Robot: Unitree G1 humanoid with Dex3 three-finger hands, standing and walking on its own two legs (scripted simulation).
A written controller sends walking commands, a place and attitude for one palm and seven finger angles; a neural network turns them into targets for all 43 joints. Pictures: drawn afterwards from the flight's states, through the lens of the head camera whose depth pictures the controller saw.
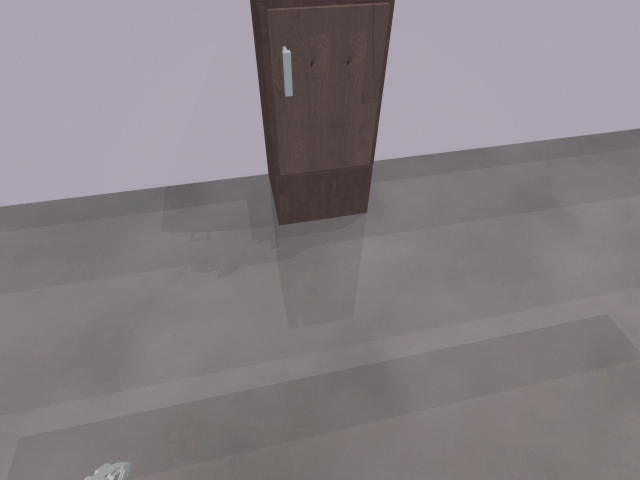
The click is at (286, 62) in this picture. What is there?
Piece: cupboard door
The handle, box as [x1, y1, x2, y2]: [282, 46, 292, 96]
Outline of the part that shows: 282,46 285,95 287,96 292,95 290,52 286,49 285,46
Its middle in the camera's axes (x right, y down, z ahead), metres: -0.11 -0.54 +1.24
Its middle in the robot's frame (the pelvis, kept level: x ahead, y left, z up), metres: +1.28 +0.17 -0.04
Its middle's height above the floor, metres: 0.72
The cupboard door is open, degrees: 0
